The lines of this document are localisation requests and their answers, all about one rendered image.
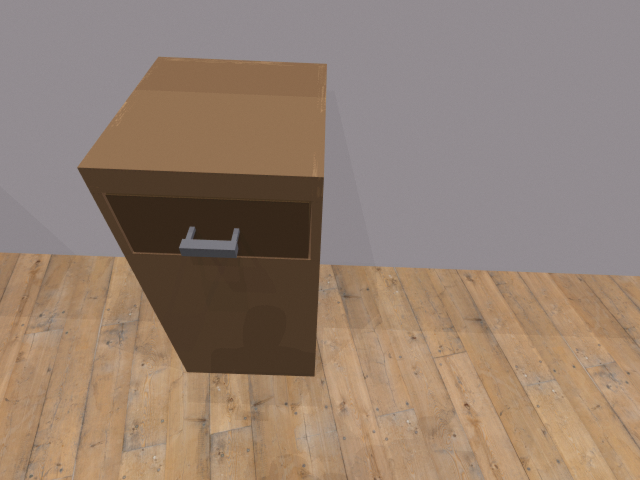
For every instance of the handle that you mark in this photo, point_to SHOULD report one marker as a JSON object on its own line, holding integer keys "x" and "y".
{"x": 209, "y": 248}

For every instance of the drawer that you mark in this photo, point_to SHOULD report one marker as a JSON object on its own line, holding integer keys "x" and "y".
{"x": 268, "y": 227}

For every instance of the cabinet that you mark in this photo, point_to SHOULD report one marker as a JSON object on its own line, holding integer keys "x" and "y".
{"x": 235, "y": 129}

